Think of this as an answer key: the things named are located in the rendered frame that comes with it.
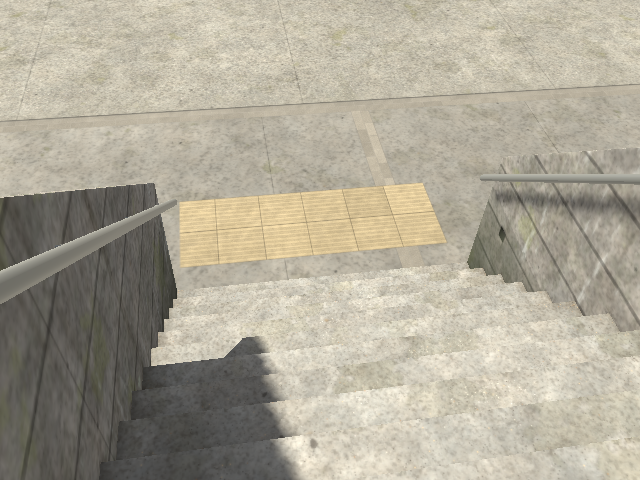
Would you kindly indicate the stairs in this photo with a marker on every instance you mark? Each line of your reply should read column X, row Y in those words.
column 423, row 373

